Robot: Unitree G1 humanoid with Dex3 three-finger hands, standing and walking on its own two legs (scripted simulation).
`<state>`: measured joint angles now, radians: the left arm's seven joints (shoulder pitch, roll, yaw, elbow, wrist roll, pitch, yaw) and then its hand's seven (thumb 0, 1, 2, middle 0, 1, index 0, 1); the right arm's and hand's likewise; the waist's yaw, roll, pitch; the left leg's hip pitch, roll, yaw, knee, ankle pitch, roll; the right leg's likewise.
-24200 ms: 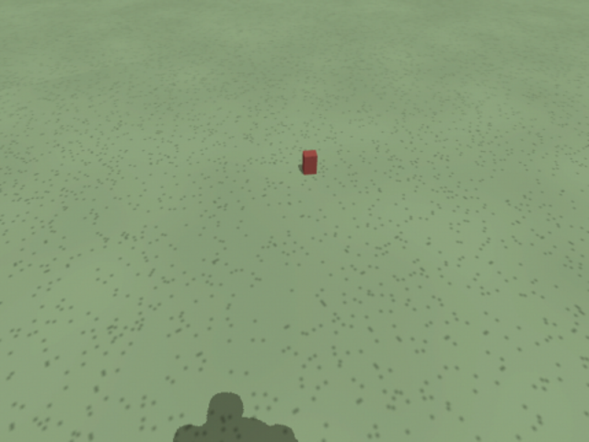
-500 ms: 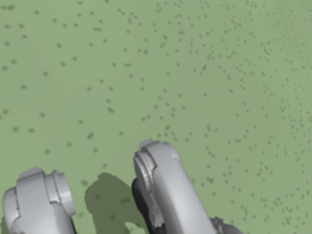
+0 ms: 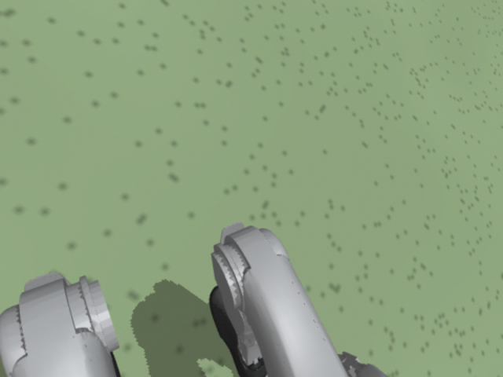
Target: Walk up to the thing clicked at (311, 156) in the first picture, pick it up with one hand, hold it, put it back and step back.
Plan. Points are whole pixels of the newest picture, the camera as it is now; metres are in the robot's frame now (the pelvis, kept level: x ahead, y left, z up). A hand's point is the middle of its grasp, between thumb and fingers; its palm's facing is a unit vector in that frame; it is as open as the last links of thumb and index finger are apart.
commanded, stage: close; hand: left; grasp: from above
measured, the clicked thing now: out of the picture +0.45 +0.34 -0.25
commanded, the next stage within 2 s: settle in 0.98 s
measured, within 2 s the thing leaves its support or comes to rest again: leaves its support in 1.50 s
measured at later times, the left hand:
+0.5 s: hand out of the picture +0.43 +0.34 -0.21, palm faces -0.40 -0.18 -0.90, open 12.2 cm
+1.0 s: hand out of the picture +0.43 +0.35 -0.20, palm faces -0.41 -0.18 -0.90, open 11.4 cm
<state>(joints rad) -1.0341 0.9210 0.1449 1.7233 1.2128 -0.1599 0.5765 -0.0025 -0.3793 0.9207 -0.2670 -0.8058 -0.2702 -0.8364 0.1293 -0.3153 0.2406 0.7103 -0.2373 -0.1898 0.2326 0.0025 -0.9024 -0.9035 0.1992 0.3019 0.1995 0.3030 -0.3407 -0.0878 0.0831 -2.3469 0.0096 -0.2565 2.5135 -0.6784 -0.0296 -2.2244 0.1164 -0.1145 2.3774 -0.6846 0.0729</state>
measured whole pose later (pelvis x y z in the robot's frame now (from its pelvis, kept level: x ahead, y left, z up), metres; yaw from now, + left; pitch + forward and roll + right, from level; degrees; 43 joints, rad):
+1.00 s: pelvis +0.00 +0.00 +0.00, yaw +0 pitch +28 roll -12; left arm -1.03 0.92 0.09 1.71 1.20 -0.17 0.55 -0.01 -0.17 0.82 -0.55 -0.67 -0.47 -0.70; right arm 0.14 -0.31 0.24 0.71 -0.23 -0.18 0.22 0.00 -0.90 -0.90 0.20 0.30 0.20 0.30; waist -0.32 -0.09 0.07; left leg -2.34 0.01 -0.25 2.50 -0.68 -0.03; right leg -2.22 0.11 -0.12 2.37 -0.68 0.07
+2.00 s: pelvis +0.00 -0.01 +0.05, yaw +6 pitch +33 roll -8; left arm -0.90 0.72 0.06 1.26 1.13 -0.10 0.22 0.07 0.11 0.47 -0.97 -0.60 -0.67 -0.50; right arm 0.16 -0.30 0.07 0.69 -0.11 -0.03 0.16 0.00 -0.92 -0.91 0.20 0.30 0.20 0.30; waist -0.20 0.00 -0.06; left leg -2.24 0.00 -0.17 2.31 -0.65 -0.04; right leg -2.15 0.06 -0.06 2.25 -0.69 0.05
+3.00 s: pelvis +0.02 +0.00 +0.29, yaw +11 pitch +23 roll -4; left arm -0.40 0.48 -0.11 0.75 0.98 0.07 0.08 0.08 0.11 0.39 -1.11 -0.48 -0.74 -0.43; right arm 0.20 -0.24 0.00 0.69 0.03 0.03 -0.01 0.01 -0.92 -0.91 0.20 0.30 0.20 0.30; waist -0.09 0.04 -0.18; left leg -1.37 0.03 -0.07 1.51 -0.56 -0.01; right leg -1.30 0.03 0.00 1.47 -0.58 0.04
